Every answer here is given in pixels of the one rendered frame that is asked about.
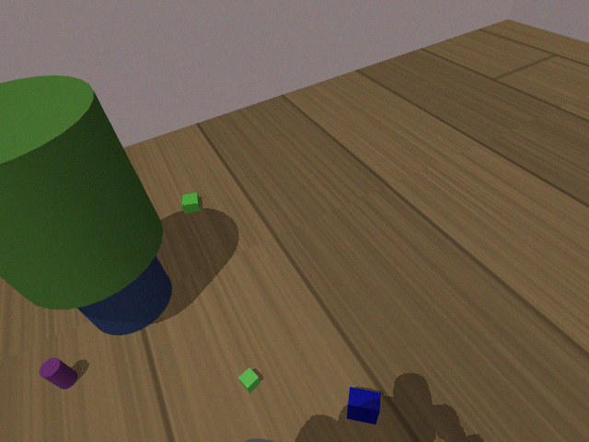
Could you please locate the potted plant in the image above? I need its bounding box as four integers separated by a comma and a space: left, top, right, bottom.
0, 76, 172, 335

